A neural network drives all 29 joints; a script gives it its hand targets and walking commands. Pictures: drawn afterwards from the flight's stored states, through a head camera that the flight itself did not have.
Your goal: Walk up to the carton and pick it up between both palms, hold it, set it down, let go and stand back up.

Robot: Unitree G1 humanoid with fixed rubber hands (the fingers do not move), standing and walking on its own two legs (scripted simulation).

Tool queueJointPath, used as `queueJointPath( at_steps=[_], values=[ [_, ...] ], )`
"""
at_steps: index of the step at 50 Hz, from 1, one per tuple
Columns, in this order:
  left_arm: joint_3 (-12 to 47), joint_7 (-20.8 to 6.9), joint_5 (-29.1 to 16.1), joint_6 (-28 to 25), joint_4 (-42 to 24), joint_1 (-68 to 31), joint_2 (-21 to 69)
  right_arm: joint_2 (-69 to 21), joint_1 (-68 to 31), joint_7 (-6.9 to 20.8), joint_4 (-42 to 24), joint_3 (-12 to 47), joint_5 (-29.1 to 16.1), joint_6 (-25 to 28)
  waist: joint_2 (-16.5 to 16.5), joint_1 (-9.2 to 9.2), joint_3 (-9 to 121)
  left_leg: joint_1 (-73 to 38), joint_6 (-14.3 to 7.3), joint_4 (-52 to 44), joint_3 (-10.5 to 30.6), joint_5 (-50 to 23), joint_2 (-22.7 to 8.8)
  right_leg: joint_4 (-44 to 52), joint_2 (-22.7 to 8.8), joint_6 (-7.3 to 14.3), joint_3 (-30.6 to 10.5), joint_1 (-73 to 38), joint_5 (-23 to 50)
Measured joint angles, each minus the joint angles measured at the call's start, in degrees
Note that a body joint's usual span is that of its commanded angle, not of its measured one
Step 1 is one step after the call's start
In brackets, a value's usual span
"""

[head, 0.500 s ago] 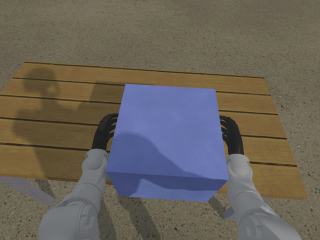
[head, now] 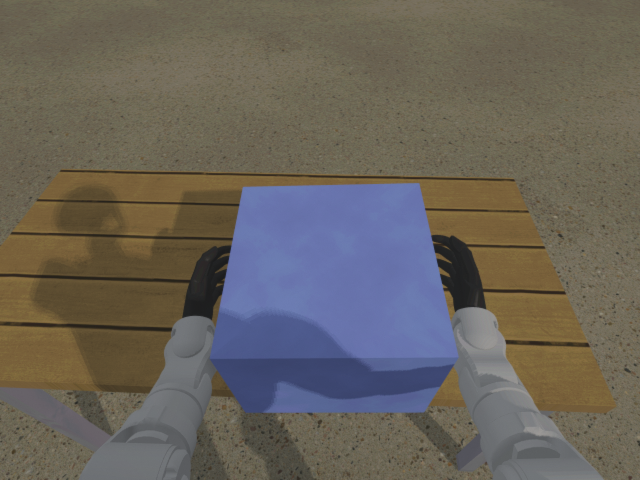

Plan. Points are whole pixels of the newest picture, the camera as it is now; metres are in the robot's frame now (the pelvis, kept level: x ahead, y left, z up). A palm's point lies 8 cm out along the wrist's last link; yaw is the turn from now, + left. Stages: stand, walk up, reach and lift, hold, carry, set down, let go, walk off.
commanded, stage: reach and lift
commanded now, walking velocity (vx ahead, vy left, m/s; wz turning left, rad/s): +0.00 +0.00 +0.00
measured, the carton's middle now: (332, 298) +0.40 -0.02 -0.01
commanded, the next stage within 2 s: none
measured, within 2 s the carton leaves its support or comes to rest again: neither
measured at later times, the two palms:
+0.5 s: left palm (182, 288) +0.36 +0.16 +0.09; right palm (480, 275) +0.34 -0.19 +0.11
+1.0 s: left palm (164, 279) +0.34 +0.17 +0.14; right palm (489, 265) +0.33 -0.19 +0.14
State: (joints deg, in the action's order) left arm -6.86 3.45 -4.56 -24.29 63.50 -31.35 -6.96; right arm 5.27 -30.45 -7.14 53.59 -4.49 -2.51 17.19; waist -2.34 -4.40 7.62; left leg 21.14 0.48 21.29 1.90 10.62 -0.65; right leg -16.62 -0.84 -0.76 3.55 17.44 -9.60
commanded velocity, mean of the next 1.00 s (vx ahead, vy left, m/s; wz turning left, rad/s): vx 0.00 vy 0.00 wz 0.00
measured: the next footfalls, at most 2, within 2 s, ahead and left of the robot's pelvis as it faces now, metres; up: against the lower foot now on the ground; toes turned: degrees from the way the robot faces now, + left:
none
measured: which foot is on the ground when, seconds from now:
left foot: down 0.00-1.00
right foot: down 0.00-1.00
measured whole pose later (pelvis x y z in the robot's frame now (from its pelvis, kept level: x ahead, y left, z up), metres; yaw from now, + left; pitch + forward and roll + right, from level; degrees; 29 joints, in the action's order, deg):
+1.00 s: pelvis -0.02 +0.00 +0.01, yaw -1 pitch -3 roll -1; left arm -15.6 -1.9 10.0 20.9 13.4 -24.7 -1.0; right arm 6.1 -29.9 -6.0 31.5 -4.0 -6.3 -8.2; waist 2.6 -3.4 0.9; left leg 5.2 0.6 16.3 1.4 8.5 -0.6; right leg -13.3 -0.5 -0.6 1.8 2.7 -7.9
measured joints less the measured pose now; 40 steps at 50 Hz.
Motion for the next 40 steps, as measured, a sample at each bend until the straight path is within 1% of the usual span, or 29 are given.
queueJointPath(
  at_steps=[4,9,13,18,23,24,29,40],
  values=[
    [-0.54,0.03,0.04,3.91,-4.21,1.42,0.45,0.57,0.44,-0.03,-3.10,1.42,-2.21,-3.84,0.21,-0.06,-0.45,-2.93,-0.15,-0.72,-0.38,0.08,0.15,0.15,-0.11,-0.10,-0.60,-2.49,-0.21],
    [-1.67,-0.14,0.92,9.96,-10.68,3.27,1.18,0.94,1.04,-0.06,-6.61,2.04,-3.95,-8.25,0.63,0.52,-1.52,-6.38,-0.21,-1.72,-0.99,-0.04,0.13,0.76,-0.05,-0.15,-1.48,-5.46,-0.03],
    [-2.94,-0.47,2.46,15.32,-16.23,4.30,1.89,1.04,1.34,-0.07,-9.04,1.82,-4.31,-11.38,1.10,1.23,-2.30,-8.52,-0.20,-2.56,-1.29,-0.38,0.07,1.42,0.06,-0.13,-1.97,-7.38,0.34],
    [-4.91,-1.36,5.40,21.72,-22.45,4.62,2.74,0.77,1.22,-0.02,-11.33,0.84,-3.42,-14.63,1.99,1.96,-3.09,-10.59,-0.09,-3.63,-1.36,-0.98,-0.04,2.39,0.22,-0.01,-2.23,-9.33,0.96],
    [-6.96,-2.67,8.69,27.19,-27.61,4.29,3.54,0.13,0.66,0.43,-12.72,-0.77,-1.77,-17.03,3.06,2.28,-3.90,-12.21,0.08,-4.57,-1.25,-1.62,-0.15,3.28,0.39,0.14,-2.26,-10.94,1.55],
    [-7.14,-3.29,9.25,28.17,-28.59,4.26,3.68,0.04,0.54,0.62,-12.96,-1.09,-1.47,-17.44,3.25,2.30,-4.07,-12.48,0.11,-4.72,-1.21,-1.74,-0.17,3.42,0.42,0.17,-2.24,-11.21,1.65],
    [-8.26,-4.18,11.51,32.53,-33.54,4.33,4.48,-0.23,0.32,1.21,-14.55,-1.93,-0.58,-19.13,4.05,2.18,-4.94,-13.48,0.21,-5.20,-1.04,-2.17,-0.20,3.75,0.48,0.25,-2.14,-12.20,1.95],
    [-8.59,-4.99,13.57,39.65,-43.20,5.67,5.47,0.14,0.88,1.36,-19.04,-0.99,-1.66,-22.25,4.62,1.55,-6.23,-14.54,0.18,-5.10,-0.74,-2.35,-0.09,3.51,0.41,0.22,-1.92,-13.30,1.96]
  ],
)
